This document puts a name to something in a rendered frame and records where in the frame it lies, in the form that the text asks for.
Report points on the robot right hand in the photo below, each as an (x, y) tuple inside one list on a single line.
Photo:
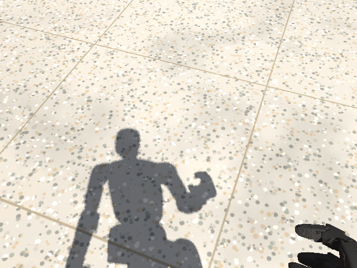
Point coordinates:
[(331, 237)]

